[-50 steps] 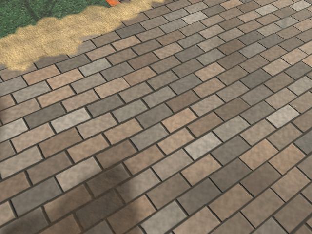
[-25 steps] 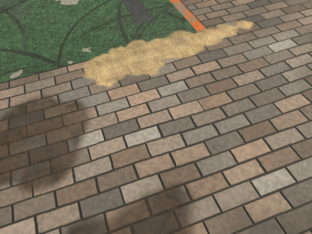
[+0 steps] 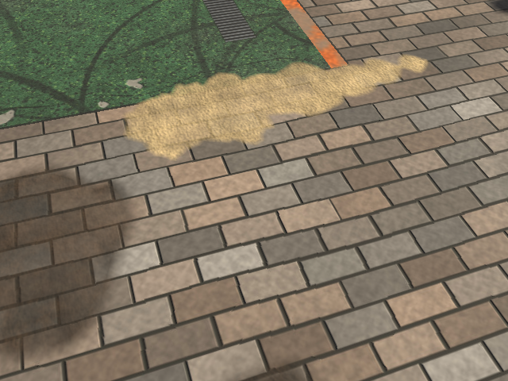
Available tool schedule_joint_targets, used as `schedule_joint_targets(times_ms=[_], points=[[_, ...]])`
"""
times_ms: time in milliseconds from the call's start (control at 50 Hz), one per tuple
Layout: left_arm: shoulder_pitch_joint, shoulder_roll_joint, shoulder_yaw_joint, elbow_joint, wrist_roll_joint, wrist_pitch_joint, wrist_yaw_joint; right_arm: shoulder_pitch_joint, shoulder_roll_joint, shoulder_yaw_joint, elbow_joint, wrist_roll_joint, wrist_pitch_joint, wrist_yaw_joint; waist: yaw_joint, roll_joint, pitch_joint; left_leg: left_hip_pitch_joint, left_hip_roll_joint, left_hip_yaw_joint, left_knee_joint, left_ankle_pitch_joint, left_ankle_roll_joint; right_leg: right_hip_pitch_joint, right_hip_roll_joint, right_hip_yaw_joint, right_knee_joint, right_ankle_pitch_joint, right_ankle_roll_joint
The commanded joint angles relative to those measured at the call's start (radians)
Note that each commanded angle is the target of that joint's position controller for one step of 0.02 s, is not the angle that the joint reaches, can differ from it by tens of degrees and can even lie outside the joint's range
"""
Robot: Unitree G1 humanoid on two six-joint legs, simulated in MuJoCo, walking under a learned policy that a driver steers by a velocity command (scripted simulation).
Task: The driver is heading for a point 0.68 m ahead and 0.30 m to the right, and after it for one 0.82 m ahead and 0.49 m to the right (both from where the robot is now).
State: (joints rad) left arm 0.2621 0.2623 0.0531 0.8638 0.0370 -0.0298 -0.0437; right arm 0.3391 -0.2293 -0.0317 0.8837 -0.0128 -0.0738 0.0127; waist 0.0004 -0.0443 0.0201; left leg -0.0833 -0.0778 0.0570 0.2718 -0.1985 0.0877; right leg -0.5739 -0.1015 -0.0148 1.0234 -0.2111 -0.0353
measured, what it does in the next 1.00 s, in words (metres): walks ahead, turning right: right foot, then left foot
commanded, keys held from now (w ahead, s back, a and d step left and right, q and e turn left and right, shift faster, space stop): w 0.08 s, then w+e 0.92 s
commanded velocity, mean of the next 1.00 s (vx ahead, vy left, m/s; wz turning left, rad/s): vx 0.50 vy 0.00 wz -0.40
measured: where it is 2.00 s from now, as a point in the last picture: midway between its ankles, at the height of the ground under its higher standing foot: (373, 252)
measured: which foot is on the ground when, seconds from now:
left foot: down 0.00-0.30, up 0.32-0.78, down 0.80-1.00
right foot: up 0.00-0.26, down 0.28-0.82, up 0.84-1.00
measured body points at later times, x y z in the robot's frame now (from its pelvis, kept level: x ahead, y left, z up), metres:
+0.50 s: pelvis +0.28 -0.05 -0.01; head +0.31 -0.06 +0.44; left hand +0.36 +0.22 -0.14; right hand +0.36 -0.32 -0.13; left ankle +0.32 +0.11 -0.67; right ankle +0.29 -0.10 -0.75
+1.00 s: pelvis +0.57 -0.06 +0.00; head +0.60 -0.05 +0.44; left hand +0.77 +0.17 -0.13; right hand +0.54 -0.35 -0.11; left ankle +0.62 +0.02 -0.75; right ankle +0.48 -0.15 -0.66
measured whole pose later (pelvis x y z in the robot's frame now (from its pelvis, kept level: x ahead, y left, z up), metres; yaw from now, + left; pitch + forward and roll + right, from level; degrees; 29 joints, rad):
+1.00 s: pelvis +0.57 -0.06 +0.00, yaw -28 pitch +1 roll +0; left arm 0.28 0.32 0.08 0.82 0.03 -0.01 -0.03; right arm 0.23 -0.26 -0.03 0.79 -0.03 -0.08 -0.01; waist 0.01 -0.05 0.04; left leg -0.22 -0.01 0.09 0.39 -0.19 0.04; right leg -0.49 0.01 0.04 1.13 -0.32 -0.06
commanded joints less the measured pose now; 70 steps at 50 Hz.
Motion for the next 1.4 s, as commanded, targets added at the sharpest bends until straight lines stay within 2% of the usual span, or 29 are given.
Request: schedule_joint_targets(times_ms=[20,100,200,260,280,300,320,340,380,420,460,560,700,780,800,820,840,860,880,900,940,1020,1220,1280,1320,1340,1360,1380,1400], points=[[-0.061,0.047,0.009,-0.068,0.003,0.000,-0.004,0.029,-0.117,-0.024,-0.019,0.007,-0.021,-0.003,0.003,0.107,0.072,0.005,0.254,-0.172,-0.172,0.255,0.126,-0.136,-0.022,-0.010,-0.074,0.100,0.027],[-0.202,0.018,-0.010,-0.112,-0.007,-0.006,-0.007,0.074,-0.125,-0.021,0.018,0.004,-0.025,-0.006,-0.025,0.107,0.082,0.031,0.238,-0.099,-0.165,0.378,0.108,-0.082,0.013,-0.048,-0.294,0.218,0.022],[-0.258,0.034,-0.011,-0.136,-0.011,-0.012,-0.004,0.103,-0.137,-0.020,0.062,-0.011,-0.024,-0.026,-0.023,0.094,0.090,0.174,0.294,-0.024,-0.112,0.593,0.076,-0.007,0.075,-0.069,-0.431,0.169,-0.061],[-0.058,0.072,0.011,-0.074,-0.006,-0.021,0.012,0.083,-0.171,-0.027,0.070,-0.026,-0.010,-0.037,0.064,0.122,-0.044,0.238,0.288,0.038,0.227,0.993,0.040,0.226,0.178,-0.117,-0.470,0.037,-0.127],[0.093,0.100,0.026,-0.027,0.005,-0.028,0.018,0.077,-0.178,-0.027,0.065,-0.023,-0.003,-0.039,0.129,0.104,-0.125,0.138,0.266,0.071,0.451,0.897,0.020,0.435,0.175,-0.087,-0.526,0.058,-0.158],[0.229,0.201,0.056,-0.006,0.023,-0.027,0.031,0.097,-0.136,-0.013,0.022,-0.005,-0.008,-0.035,0.157,-0.012,-0.242,-0.139,0.204,0.103,0.788,0.554,-0.010,0.720,-0.046,0.225,-0.534,-0.038,-0.243],[0.211,0.248,0.073,-0.004,-0.006,-0.014,0.030,0.136,-0.102,-0.014,0.003,0.009,-0.018,-0.017,0.096,-0.224,-0.334,-0.474,-0.023,0.026,1.121,-0.275,-0.052,0.910,-0.254,0.762,-0.694,-0.010,-0.385],[0.123,0.229,0.070,-0.014,-0.035,-0.011,0.021,0.047,-0.156,-0.023,-0.020,-0.013,-0.024,-0.016,0.081,-0.067,-0.248,-0.589,0.049,-0.123,1.166,-0.229,-0.034,0.854,-0.220,0.707,-0.724,-0.016,-0.365],[0.034,0.133,0.048,-0.022,-0.029,-0.010,0.027,-0.045,-0.136,-0.016,-0.050,-0.006,-0.042,-0.010,0.034,0.068,-0.043,-0.571,0.137,-0.116,1.026,-0.106,-0.035,0.579,-0.159,0.481,-0.772,0.121,-0.302],[0.011,0.100,0.036,-0.012,-0.032,-0.021,0.034,-0.043,-0.115,-0.011,-0.060,-0.033,-0.010,-0.008,-0.020,0.064,-0.010,-0.475,0.166,-0.118,0.920,-0.103,-0.065,0.435,-0.082,0.369,-0.798,0.239,-0.262],[0.035,0.118,0.039,-0.005,-0.038,-0.036,0.034,-0.041,-0.098,-0.007,-0.070,-0.041,0.019,-0.004,-0.031,0.040,-0.017,-0.453,0.167,-0.097,0.851,-0.105,-0.094,0.389,-0.050,0.321,-0.813,0.294,-0.265],[0.116,0.146,0.049,0.004,-0.040,-0.035,0.034,-0.248,-0.096,-0.002,-0.150,-0.035,0.033,0.002,0.024,0.011,0.037,-0.541,0.171,-0.065,0.590,0.092,-0.147,0.376,0.002,0.298,-0.850,0.239,-0.225],[0.214,0.160,0.055,0.004,-0.023,-0.023,0.046,-0.432,-0.105,0.009,-0.229,-0.016,0.017,0.010,0.099,-0.022,0.019,-0.536,0.108,-0.069,0.362,0.162,-0.134,0.538,-0.007,0.351,-0.735,0.400,-0.184],[0.122,0.199,0.065,-0.034,-0.017,-0.027,0.053,-0.237,-0.167,-0.013,-0.189,-0.011,-0.005,-0.005,-0.012,-0.035,-0.043,-0.197,0.052,-0.075,0.217,0.039,-0.081,0.479,0.004,0.391,-0.562,0.532,-0.120],[0.110,0.187,0.061,-0.038,-0.027,-0.035,0.044,-0.107,-0.202,-0.027,-0.158,-0.019,-0.019,-0.018,-0.079,0.025,-0.117,-0.004,0.095,-0.108,0.158,0.051,-0.050,0.419,0.069,0.341,-0.376,0.506,-0.095],[0.119,0.107,0.038,-0.072,-0.039,-0.046,0.037,0.060,-0.280,-0.045,-0.154,-0.043,-0.025,-0.037,-0.132,0.143,-0.280,0.227,0.340,-0.345,0.130,-0.171,0.001,0.302,0.130,0.249,-0.097,0.238,-0.072],[0.233,0.051,0.028,-0.102,-0.061,-0.041,0.038,0.026,-0.351,-0.063,-0.159,-0.049,-0.007,-0.038,-0.046,0.377,-0.331,0.374,0.540,-0.792,-0.001,-0.251,0.102,0.003,0.267,0.139,0.113,-0.368,-0.049],[0.223,0.132,0.035,-0.064,-0.027,-0.021,0.048,-0.031,-0.261,-0.054,-0.166,-0.035,0.006,-0.032,-0.023,0.214,-0.216,0.265,0.516,-0.792,0.001,-0.347,0.109,-0.081,0.162,0.137,0.212,-0.302,-0.056],[0.153,0.140,0.038,-0.063,-0.018,-0.015,0.039,-0.086,-0.171,-0.032,-0.180,-0.026,0.007,-0.028,-0.024,0.099,-0.103,0.142,0.461,-0.621,-0.011,-0.290,0.087,-0.071,0.126,0.129,0.202,-0.201,-0.052],[0.112,0.119,0.035,-0.070,-0.017,-0.012,0.030,-0.113,-0.135,-0.022,-0.175,-0.027,0.005,-0.024,-0.014,0.075,-0.045,0.057,0.409,-0.474,-0.033,-0.136,0.068,-0.048,0.097,0.117,0.167,-0.144,-0.041],[0.091,0.104,0.034,-0.077,-0.001,0.009,0.011,-0.095,-0.122,-0.017,-0.151,-0.021,-0.006,-0.026,0.001,0.150,-0.016,-0.011,0.340,-0.295,-0.058,0.055,0.038,-0.015,0.065,0.097,0.133,-0.110,-0.021],[0.006,0.079,0.025,-0.120,-0.002,0.032,-0.012,-0.040,-0.135,-0.027,-0.117,-0.003,-0.034,-0.015,0.006,0.146,-0.015,0.003,0.342,-0.154,-0.091,0.260,0.058,-0.085,0.049,0.076,0.121,-0.029,-0.004],[-0.301,0.044,-0.012,-0.240,0.001,0.022,-0.045,0.062,-0.172,-0.043,-0.049,-0.006,-0.019,-0.023,-0.051,0.129,0.066,0.089,0.337,0.096,-0.090,0.407,0.029,-0.044,0.054,-0.070,-0.336,0.138,-0.038],[-0.275,0.063,-0.004,-0.243,0.010,0.023,-0.033,0.085,-0.206,-0.049,-0.029,-0.009,0.001,-0.033,-0.027,0.147,0.027,0.166,0.350,0.154,0.073,0.778,0.009,0.066,0.127,-0.127,-0.398,-0.005,-0.094],[-0.077,0.098,0.018,-0.188,0.016,0.011,-0.017,0.084,-0.232,-0.053,-0.029,-0.006,0.020,-0.037,0.063,0.135,-0.095,0.131,0.343,0.186,0.388,0.898,-0.003,0.314,0.204,-0.132,-0.475,-0.044,-0.150],[0.102,0.154,0.045,-0.132,0.026,0.006,0.000,0.071,-0.223,-0.049,-0.051,-0.009,0.023,-0.035,0.142,0.067,-0.198,-0.049,0.321,0.195,0.660,0.666,-0.034,0.577,0.146,-0.014,-0.525,-0.070,-0.194],[0.105,0.271,0.073,-0.141,0.017,0.010,0.017,0.108,-0.096,-0.022,-0.125,-0.005,0.017,-0.014,0.078,-0.178,-0.293,-0.480,0.175,0.186,1.002,-0.208,-0.092,0.890,-0.172,0.478,-0.569,-0.152,-0.305],[0.145,0.292,0.081,-0.168,-0.015,0.021,0.024,0.004,-0.174,-0.039,-0.165,-0.013,0.010,-0.011,0.131,-0.104,-0.357,-0.633,0.072,-0.024,1.164,-0.352,-0.109,0.928,-0.256,0.803,-0.710,-0.068,-0.373],[0.115,0.265,0.076,-0.143,-0.021,0.026,0.035,-0.080,-0.175,-0.038,-0.189,-0.006,0.002,-0.007,0.117,-0.024,-0.210,-0.719,0.137,-0.082,1.145,-0.237,-0.097,0.853,-0.220,0.609,-0.718,0.049,-0.346]])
